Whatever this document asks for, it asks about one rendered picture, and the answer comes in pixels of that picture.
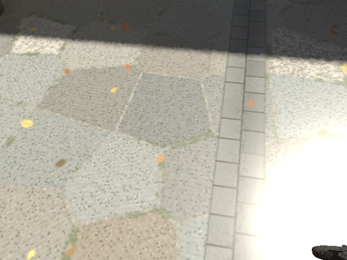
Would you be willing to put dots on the right robot hand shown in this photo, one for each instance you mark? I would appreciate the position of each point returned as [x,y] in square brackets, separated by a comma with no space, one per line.
[325,252]

